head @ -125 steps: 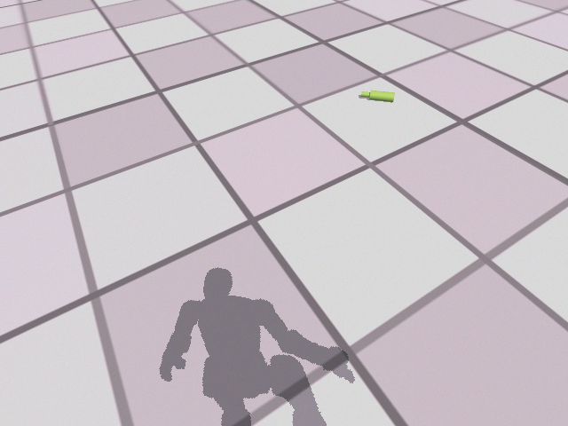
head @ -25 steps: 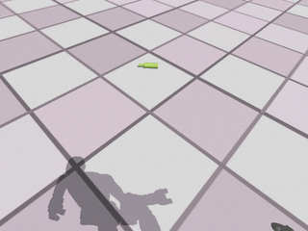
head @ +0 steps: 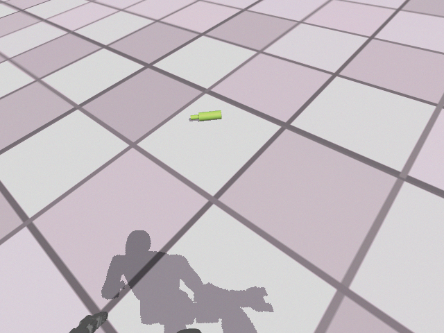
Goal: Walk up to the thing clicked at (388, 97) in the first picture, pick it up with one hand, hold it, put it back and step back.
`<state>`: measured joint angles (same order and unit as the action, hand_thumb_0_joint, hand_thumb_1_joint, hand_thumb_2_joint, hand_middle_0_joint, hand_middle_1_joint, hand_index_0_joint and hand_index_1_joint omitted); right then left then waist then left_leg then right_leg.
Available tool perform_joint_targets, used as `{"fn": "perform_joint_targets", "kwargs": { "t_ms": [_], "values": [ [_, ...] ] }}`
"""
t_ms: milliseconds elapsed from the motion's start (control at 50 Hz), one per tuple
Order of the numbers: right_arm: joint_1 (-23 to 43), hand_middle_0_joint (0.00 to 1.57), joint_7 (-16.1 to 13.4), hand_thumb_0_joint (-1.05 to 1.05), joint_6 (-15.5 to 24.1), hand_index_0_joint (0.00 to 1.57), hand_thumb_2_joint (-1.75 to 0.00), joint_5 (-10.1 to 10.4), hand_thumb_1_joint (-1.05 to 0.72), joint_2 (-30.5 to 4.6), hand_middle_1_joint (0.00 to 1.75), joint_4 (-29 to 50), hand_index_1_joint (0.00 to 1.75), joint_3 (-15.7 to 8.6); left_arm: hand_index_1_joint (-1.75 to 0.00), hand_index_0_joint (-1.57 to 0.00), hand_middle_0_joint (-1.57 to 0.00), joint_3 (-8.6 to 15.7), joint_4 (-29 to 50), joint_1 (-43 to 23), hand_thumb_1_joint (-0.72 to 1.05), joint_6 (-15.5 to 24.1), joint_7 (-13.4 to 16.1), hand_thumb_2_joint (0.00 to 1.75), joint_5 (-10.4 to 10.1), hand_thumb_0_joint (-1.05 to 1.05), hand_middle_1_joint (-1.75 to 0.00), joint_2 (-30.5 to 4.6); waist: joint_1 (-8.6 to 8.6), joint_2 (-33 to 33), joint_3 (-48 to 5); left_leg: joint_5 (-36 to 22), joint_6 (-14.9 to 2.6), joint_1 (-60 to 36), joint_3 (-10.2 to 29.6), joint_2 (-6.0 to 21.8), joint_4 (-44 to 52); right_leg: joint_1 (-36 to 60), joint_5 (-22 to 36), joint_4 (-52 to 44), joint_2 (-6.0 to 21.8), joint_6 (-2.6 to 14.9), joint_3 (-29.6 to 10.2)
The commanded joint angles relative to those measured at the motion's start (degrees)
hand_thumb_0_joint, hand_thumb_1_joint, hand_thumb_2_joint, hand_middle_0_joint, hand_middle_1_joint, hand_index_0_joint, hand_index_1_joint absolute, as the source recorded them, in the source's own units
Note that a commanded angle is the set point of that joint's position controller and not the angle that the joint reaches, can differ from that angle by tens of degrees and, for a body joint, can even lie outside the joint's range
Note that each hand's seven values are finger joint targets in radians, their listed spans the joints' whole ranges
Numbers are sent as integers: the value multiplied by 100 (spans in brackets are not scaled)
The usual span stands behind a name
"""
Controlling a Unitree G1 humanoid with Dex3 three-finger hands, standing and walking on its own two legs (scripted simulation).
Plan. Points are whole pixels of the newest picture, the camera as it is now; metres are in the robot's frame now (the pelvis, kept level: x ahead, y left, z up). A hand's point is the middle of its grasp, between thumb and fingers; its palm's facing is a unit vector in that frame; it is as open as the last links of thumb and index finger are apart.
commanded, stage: walk up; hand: left
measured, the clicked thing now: (206, 116) +1.57 +0.21 -0.74
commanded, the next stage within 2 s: none
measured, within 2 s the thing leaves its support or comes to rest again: neither
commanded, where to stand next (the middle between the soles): +1.18 -0.06 m, yaw +3 degrees
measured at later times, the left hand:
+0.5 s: hand (120, 248) +0.35 +0.30 -0.15, palm faces -0.08 -0.94 -0.33, open 7.4 cm
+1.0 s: hand (159, 169) +0.57 +0.23 -0.12, palm faces -0.01 -0.92 -0.39, open 7.4 cm
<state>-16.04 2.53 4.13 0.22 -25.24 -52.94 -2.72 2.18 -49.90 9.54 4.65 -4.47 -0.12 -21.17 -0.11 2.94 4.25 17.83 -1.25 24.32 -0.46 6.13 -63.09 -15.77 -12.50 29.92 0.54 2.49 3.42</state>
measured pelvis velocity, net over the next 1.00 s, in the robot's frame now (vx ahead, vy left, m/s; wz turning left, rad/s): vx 0.52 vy -0.05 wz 0.01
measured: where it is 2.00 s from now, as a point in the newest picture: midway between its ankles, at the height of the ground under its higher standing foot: (254, 187)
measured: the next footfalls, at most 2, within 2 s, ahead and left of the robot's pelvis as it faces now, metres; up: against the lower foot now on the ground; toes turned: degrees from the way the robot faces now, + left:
left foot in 0.26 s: +0.34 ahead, +0.15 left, +0.00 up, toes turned +7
right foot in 0.70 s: +0.54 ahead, -0.16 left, +0.00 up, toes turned -6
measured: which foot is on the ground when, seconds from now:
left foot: up 0.00-0.24, down 0.26-0.70, up 0.72-1.00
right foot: down 0.00-0.30, up 0.32-0.68, down 0.70-1.00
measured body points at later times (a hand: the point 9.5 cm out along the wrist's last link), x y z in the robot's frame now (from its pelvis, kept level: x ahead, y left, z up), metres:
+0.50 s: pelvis +0.28 +0.03 +0.00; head +0.30 +0.05 +0.45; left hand +0.35 +0.35 -0.13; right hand +0.37 -0.29 -0.09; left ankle +0.30 +0.15 -0.74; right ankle +0.33 -0.13 -0.68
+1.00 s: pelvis +0.52 -0.05 +0.00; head +0.53 -0.06 +0.45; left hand +0.57 +0.28 -0.09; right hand +0.60 -0.37 -0.12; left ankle +0.63 +0.11 -0.70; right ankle +0.50 -0.15 -0.74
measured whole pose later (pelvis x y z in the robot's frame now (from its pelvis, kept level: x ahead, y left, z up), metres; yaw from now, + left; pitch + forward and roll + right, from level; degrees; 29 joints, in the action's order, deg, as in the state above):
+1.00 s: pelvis +0.52 -0.05 +0.00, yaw +1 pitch -2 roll -1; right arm -14.8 4.1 3.1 -0.8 -24.9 -52.4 -3.0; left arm 2.6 -49.7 16.5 4.8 -3.8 1.1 -22.8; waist 1.8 3.0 3.3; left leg 13.2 0.3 30.0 -1.7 5.9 -44.5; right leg -8.9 -15.9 26.4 1.0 2.2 6.8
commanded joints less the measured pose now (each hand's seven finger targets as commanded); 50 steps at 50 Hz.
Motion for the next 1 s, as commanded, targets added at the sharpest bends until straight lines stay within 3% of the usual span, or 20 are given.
{"fn": "perform_joint_targets", "kwargs": {
  "t_ms": [0,120,180,220,240,260,280,300,320,400,460,560,640,660,680,700,720,760,800,980],
  "values": [
    [-207,20,100,0,51,20,-90,-80,-90,-1064,30,391,30,-401,-30,-20,-20,556,453,147,90,185,131,90,6,0,-30,-1743,66,-1108,-199,-464,166,659,60,275,942,230,-414,-1784,1247,1043,-1151],
    [896,20,197,0,151,20,-90,-139,-90,-896,30,703,30,-394,-30,-20,-20,578,460,508,90,190,91,90,65,0,-30,-1770,381,-864,42,-1276,212,504,-207,164,2694,441,-210,-1697,1169,913,-841],
    [840,20,187,0,194,20,-90,-111,-90,-887,30,645,30,-435,-30,-20,-20,548,412,526,90,134,108,90,61,0,-30,-1827,270,-792,-67,-1224,69,-280,-413,-85,2961,401,391,-1268,1186,845,-668],
    [21,20,130,0,228,20,-90,-129,-90,-1124,30,406,30,-534,-30,-20,-20,481,469,556,90,121,152,90,72,0,-30,-1748,-198,-177,-567,-986,-149,-1832,-510,-350,3279,148,1601,164,948,611,-379],
    [-813,20,62,0,266,20,-90,-223,-90,-1375,30,207,30,-646,-30,-20,-20,376,464,782,90,96,189,90,54,0,-30,-1485,-585,408,-1066,-432,-416,-3015,-209,-194,3405,-465,1529,1723,609,432,-107],
    [-1427,20,-27,0,284,20,-90,-316,-90,-1850,30,209,30,-802,-30,-20,-20,251,559,953,90,85,220,90,-22,0,-30,-1072,-766,1599,-1563,95,-811,-4071,1933,1209,3663,-1802,-469,3433,-6,128,-10],
    [-1282,20,-39,0,279,20,-90,-102,-90,-2084,30,394,30,-838,-30,-20,-20,357,517,1088,90,71,294,90,-88,0,-30,-1487,-698,1059,-1768,449,-1467,-4236,4097,2092,4621,-2572,-1855,4034,-469,82,-607],
    [-971,20,-43,0,240,20,-90,60,-90,-1991,30,433,30,-863,-30,-20,-20,358,424,647,90,72,334,90,-7,0,-30,-1835,-683,288,-1411,441,-1598,-3663,3758,2109,4663,-2648,-1578,4399,-32,118,-1066],
    [-526,20,-83,0,235,20,-90,91,-90,-1750,30,595,30,-720,-30,-20,-20,323,358,758,90,85,317,90,-20,0,-30,-1803,-386,28,-1011,-160,-1435,-3183,2679,1833,4548,-2538,-1178,4315,228,56,-1106],
    [9,20,-99,0,312,20,-90,45,-90,-1366,30,715,30,-474,-30,-20,-20,331,57,1116,90,-12,120,90,-8,0,-30,-1496,61,463,-445,-1520,-1051,-1529,659,1085,4663,-1522,-713,3070,662,-174,-651],
    [-16,20,-72,0,351,20,-90,-10,-90,-1479,30,790,30,-503,-30,-20,-20,359,255,579,90,-73,-29,90,74,0,-30,-1393,-62,526,-118,-1030,-1246,-1306,381,1064,4902,-1666,-462,2040,780,-303,-407],
    [263,20,-26,0,333,20,-90,-8,-90,-1571,30,823,30,-520,-30,-20,-20,464,276,122,90,-70,-151,90,102,0,-30,-1406,-26,537,-111,362,-934,-818,169,875,4946,-710,668,805,640,-189,-118],
    [213,20,-61,0,250,20,-90,-49,-90,-1465,30,762,30,-474,-30,-20,-20,559,160,300,90,-10,-108,90,143,0,-30,-1497,255,113,-267,-622,-697,-573,-101,751,3755,523,293,379,264,-75,229],
    [-45,20,-74,0,241,20,-90,-60,-90,-1188,30,733,30,-361,-30,-20,-20,647,39,780,90,48,-40,90,144,0,-30,-1677,490,-496,-612,-1377,-510,-264,-400,421,2461,1486,-142,149,173,76,39],
    [-304,20,-74,0,247,20,-90,-32,-90,-762,30,796,30,-209,-30,-20,-20,806,-58,1606,90,110,65,90,184,0,-30,-2115,829,-1844,-1104,-891,-228,421,-730,-140,459,2275,-1241,-592,1145,366,-1491],
    [-224,20,-102,0,231,20,-90,39,-90,-808,30,893,30,-204,-30,-20,-20,822,15,1664,90,129,127,90,110,0,-30,-2546,784,-2275,-1019,1068,-33,1731,-520,-821,-439,2711,-1424,-1689,2406,1041,-3971],
    [115,20,-172,0,180,20,-90,-31,-90,-1287,30,774,30,-318,-30,-20,-20,768,91,1379,90,93,154,90,21,0,-30,-2435,763,-1358,-805,1131,-44,1712,172,-364,-925,2173,-1122,-1540,2547,1348,-3975],
    [-39,20,-130,0,144,20,-90,84,-90,-1196,30,539,30,-329,-30,-20,-20,648,228,707,90,72,229,90,-33,0,-30,-2022,381,-1004,-461,359,-112,1342,457,-115,-612,1408,-393,-1333,1871,1147,-2341],
    [-374,20,-60,0,93,20,-90,26,-90,-1123,30,350,30,-325,-30,-20,-20,547,298,410,90,97,228,90,-20,0,-30,-1753,95,-1356,-228,40,-45,861,334,53,108,636,-184,-1504,1489,907,-1446],
    [490,20,163,0,80,20,-90,-122,-90,-881,30,594,30,-346,-30,-20,-20,566,512,696,90,149,156,90,86,0,-30,-1789,350,-963,-69,-911,130,380,-238,-15,2572,571,-341,-1553,1444,954,-700]
  ]
}}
